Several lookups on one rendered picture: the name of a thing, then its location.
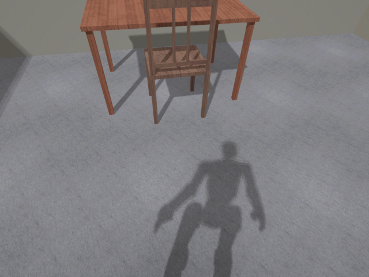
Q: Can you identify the chair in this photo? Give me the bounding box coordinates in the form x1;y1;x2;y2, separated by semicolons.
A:
143;0;218;124

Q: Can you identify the table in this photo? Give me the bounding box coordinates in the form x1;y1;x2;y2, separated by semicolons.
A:
80;0;260;115

